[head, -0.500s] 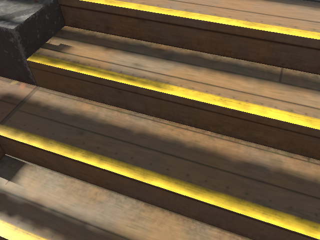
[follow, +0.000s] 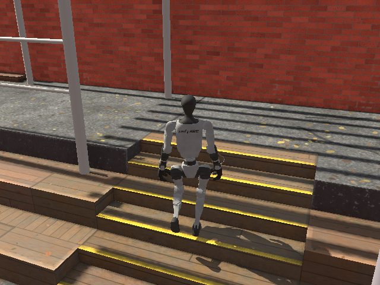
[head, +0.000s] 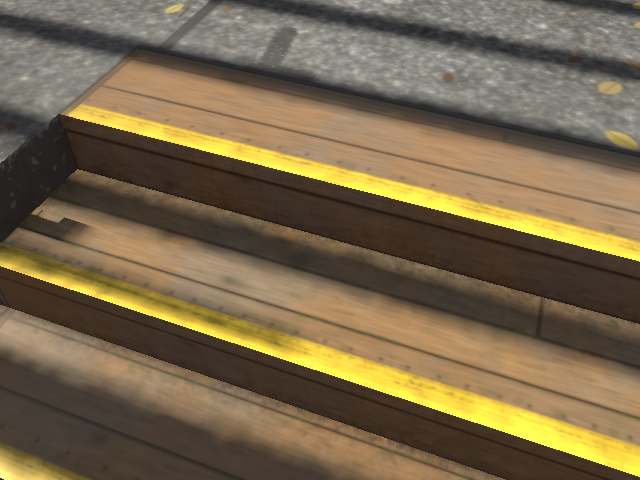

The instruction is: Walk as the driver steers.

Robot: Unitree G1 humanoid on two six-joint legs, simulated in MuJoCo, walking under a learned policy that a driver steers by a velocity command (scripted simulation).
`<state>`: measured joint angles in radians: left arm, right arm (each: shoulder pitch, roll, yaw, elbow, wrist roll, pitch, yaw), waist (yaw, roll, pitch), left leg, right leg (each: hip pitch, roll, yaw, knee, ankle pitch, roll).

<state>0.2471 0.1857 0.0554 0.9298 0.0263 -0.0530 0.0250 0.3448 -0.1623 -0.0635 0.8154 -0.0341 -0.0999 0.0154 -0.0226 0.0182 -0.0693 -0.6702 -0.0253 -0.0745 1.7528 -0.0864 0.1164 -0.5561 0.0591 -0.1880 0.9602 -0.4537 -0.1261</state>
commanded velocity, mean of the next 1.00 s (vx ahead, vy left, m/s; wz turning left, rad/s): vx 0.50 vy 0.00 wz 0.00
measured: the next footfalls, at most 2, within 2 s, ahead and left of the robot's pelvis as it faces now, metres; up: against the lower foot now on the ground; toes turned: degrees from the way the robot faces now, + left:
left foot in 0.38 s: +0.45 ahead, +0.11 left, +0.15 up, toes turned +6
right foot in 0.92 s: +0.73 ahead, -0.06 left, +0.30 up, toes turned -7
